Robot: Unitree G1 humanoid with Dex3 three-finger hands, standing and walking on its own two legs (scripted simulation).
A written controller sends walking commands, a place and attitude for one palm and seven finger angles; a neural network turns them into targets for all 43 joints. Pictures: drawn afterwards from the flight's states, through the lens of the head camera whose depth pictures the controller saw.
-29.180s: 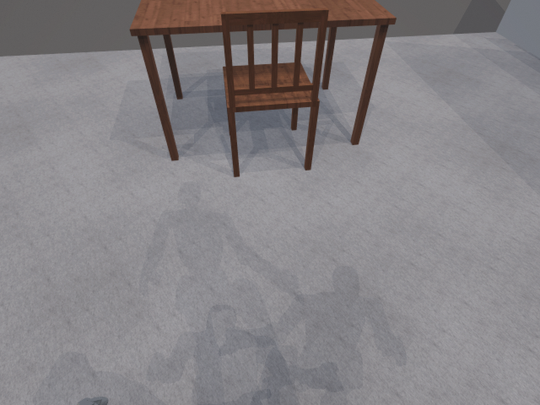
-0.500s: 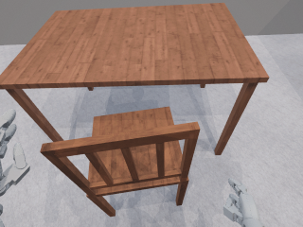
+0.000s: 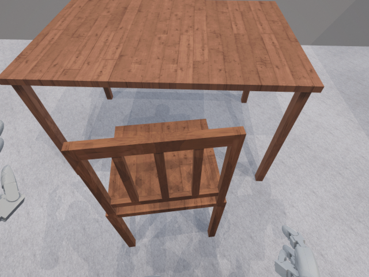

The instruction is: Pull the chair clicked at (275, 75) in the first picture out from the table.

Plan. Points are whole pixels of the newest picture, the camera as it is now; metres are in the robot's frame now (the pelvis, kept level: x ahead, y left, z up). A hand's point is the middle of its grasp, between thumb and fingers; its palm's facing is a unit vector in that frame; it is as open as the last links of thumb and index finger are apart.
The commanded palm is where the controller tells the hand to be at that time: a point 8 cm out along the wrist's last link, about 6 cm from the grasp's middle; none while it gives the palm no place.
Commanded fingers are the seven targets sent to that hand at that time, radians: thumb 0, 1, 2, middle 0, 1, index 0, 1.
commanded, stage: step back with the hand held close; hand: left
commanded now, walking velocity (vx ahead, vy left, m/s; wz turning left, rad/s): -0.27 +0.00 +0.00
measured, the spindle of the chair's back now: (162, 176) +0.40 +0.10 -0.10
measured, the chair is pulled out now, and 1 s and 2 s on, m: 0.18 0.18 0.18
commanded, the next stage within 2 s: stop stepping back and stand still in 0.96 s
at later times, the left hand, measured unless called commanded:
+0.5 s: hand (21, 203) +0.18 +0.25 +0.18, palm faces +0.42 -0.77 -0.48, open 7.4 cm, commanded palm +0.12 +0.29 +0.19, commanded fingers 0.00 0.90 0.90 -0.20 -0.30 -0.20 -0.30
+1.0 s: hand out of the picture +0.11 +0.25 +0.17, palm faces +0.34 -0.81 -0.48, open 7.4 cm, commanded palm +0.05 +0.29 +0.19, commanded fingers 0.00 0.90 0.90 -0.20 -0.30 -0.20 -0.30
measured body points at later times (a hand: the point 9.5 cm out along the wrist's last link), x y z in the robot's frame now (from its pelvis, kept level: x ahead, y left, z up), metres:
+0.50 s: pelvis -0.02 -0.01 -0.01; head +0.02 +0.00 +0.44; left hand +0.16 +0.29 +0.20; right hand +0.16 -0.24 -0.09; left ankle +0.04 +0.11 -0.72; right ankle +0.06 -0.15 -0.73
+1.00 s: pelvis -0.10 +0.00 +0.00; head -0.06 +0.03 +0.45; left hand +0.09 +0.29 +0.19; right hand +0.08 -0.24 -0.07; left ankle -0.05 +0.11 -0.73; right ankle -0.08 -0.14 -0.70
